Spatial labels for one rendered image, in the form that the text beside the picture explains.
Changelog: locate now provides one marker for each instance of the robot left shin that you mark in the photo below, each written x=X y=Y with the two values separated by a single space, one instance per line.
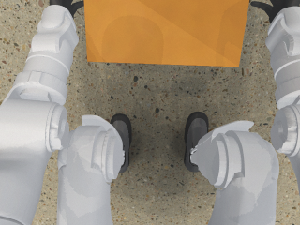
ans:
x=89 y=120

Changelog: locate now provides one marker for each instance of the robot right hand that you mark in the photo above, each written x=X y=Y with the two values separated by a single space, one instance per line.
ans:
x=278 y=5

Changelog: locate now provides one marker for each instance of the robot left hand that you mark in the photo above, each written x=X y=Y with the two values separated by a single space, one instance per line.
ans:
x=67 y=4

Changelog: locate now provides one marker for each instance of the left robot upper arm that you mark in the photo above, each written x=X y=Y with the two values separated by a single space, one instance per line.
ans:
x=30 y=131

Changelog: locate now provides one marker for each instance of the robot right forearm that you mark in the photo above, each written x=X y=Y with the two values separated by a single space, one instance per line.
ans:
x=283 y=42

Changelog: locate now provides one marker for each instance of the carton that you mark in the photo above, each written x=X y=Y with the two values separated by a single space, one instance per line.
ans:
x=206 y=33

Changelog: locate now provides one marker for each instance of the robot left forearm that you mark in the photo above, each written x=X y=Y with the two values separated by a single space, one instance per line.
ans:
x=47 y=66

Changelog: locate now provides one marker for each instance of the right robot thigh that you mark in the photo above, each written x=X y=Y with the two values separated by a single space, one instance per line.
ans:
x=237 y=163

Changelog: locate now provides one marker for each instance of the right robot upper arm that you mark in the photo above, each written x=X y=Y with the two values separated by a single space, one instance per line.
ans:
x=285 y=136

